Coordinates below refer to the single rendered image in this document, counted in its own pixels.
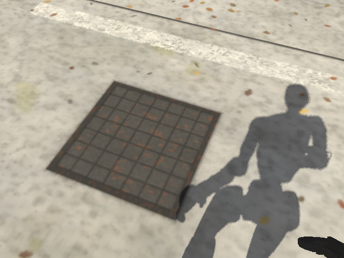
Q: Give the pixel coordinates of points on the robot right hand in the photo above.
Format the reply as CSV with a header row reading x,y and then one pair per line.
x,y
329,247

